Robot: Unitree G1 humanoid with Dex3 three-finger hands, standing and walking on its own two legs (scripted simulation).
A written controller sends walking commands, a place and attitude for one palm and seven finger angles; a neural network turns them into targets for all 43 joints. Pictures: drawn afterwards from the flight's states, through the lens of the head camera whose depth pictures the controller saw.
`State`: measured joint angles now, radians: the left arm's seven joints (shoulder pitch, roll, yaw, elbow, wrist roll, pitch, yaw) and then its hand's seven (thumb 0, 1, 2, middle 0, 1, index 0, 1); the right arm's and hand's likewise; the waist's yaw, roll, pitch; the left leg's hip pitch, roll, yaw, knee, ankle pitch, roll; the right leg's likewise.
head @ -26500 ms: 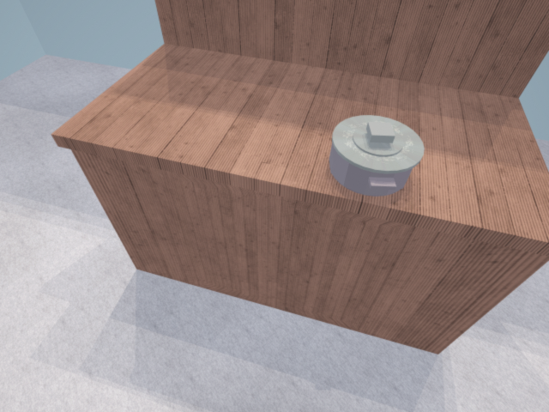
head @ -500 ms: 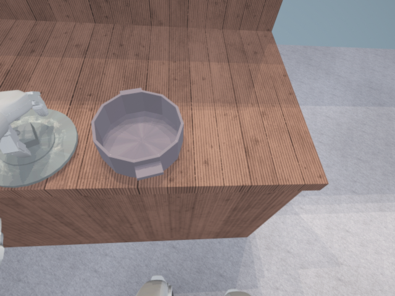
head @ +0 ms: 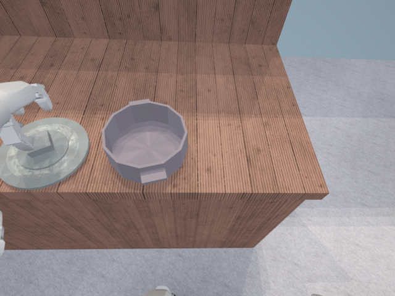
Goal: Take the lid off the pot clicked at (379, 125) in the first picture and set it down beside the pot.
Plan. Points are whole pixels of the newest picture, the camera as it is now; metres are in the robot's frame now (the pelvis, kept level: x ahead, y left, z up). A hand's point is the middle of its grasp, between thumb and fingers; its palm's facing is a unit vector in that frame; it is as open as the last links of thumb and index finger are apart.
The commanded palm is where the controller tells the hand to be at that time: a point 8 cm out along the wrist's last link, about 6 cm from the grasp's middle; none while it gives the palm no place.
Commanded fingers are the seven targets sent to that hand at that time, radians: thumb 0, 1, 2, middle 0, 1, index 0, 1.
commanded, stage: raise the empty hand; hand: left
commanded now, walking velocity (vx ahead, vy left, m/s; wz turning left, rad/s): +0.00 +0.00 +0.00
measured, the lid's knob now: (39, 143) +0.44 +0.37 +0.00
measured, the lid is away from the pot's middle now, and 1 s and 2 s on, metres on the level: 0.25 0.25 0.25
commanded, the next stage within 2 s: draw the hand back to the body in 0.52 s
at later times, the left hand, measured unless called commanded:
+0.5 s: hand (8, 100) +0.43 +0.35 +0.15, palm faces -0.35 -0.13 -0.93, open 11.0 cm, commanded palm +0.43 +0.35 +0.21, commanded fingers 0.00 0.00 0.62 -0.34 -0.88 -0.34 -0.88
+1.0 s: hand (6, 118) +0.40 +0.35 +0.14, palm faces -0.34 -0.12 -0.93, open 11.0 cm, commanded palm +0.37 +0.34 +0.21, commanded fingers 0.00 0.00 0.62 -0.34 -0.88 -0.34 -0.88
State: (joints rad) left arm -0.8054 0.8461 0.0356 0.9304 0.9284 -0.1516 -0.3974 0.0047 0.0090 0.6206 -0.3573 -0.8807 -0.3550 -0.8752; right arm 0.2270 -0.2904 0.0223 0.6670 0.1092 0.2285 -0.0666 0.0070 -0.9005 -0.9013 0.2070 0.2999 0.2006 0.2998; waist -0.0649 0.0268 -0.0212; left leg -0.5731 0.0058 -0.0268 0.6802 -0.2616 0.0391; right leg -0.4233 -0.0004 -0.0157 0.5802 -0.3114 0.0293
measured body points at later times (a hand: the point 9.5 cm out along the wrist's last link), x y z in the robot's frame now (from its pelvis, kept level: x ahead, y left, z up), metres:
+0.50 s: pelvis +0.01 +0.00 +0.01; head +0.07 +0.01 +0.45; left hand +0.44 +0.35 +0.20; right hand +0.09 -0.28 -0.12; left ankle +0.04 +0.09 -0.72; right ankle -0.02 -0.15 -0.72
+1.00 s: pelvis +0.01 +0.00 +0.01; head +0.06 +0.00 +0.45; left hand +0.41 +0.35 +0.19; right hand +0.12 -0.27 -0.11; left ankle +0.04 +0.09 -0.72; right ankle -0.02 -0.15 -0.72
